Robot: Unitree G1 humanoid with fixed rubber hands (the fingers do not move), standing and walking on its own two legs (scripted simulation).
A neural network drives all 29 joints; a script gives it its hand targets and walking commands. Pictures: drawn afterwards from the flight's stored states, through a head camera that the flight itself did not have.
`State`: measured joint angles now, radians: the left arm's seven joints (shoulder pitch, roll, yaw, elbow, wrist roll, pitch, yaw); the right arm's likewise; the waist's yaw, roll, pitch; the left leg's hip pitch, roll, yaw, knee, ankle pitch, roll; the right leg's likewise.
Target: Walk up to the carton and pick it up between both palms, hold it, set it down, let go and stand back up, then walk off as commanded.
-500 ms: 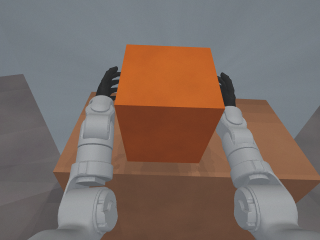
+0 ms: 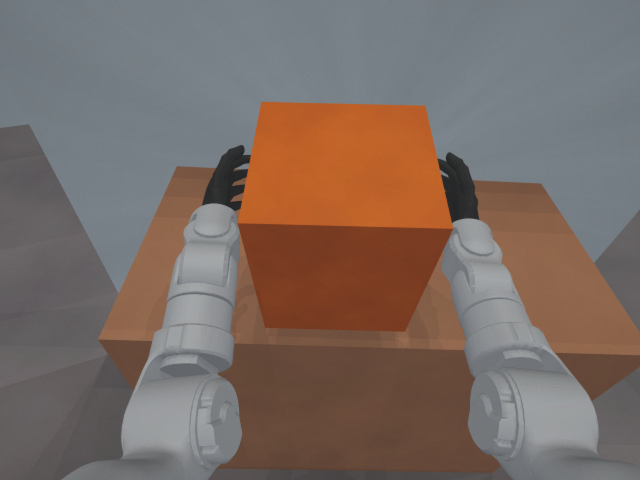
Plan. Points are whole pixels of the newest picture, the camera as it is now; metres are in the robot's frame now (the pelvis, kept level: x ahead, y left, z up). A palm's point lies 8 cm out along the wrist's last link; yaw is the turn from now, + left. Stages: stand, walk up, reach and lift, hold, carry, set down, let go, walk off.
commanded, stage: set down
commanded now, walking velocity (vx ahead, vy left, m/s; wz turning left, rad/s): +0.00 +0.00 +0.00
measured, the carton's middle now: (338, 225) +0.43 -0.02 +0.11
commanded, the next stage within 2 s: none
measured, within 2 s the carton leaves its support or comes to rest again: neither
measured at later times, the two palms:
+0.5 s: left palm (233, 214) +0.42 +0.13 +0.13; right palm (455, 226) +0.42 -0.18 +0.13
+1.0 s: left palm (241, 226) +0.42 +0.12 +0.11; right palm (461, 237) +0.41 -0.19 +0.12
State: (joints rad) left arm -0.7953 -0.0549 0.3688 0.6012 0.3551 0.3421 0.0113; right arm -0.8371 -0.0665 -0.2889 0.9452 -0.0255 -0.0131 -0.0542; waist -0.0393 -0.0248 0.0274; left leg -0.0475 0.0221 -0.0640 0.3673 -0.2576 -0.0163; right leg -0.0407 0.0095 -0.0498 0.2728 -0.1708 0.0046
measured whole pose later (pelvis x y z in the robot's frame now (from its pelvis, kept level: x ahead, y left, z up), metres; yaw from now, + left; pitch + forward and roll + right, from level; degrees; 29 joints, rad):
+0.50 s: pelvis +0.01 +0.00 +0.00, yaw +0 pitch +1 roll -1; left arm -0.79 -0.07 0.37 0.63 0.36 0.27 0.04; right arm -0.83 -0.07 -0.31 0.95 -0.07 -0.05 -0.05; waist -0.04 -0.02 0.03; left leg -0.12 0.02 -0.06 0.37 -0.26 -0.02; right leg -0.12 0.01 -0.05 0.29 -0.18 0.00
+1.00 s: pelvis +0.00 -0.01 +0.00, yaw +0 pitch +1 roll -1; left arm -0.79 -0.09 0.42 0.71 0.36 0.16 0.05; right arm -0.80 -0.06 -0.36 0.95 -0.14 -0.09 -0.03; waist -0.04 -0.02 0.03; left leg -0.15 0.02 -0.06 0.37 -0.25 -0.02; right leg -0.16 0.01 -0.05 0.31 -0.17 0.00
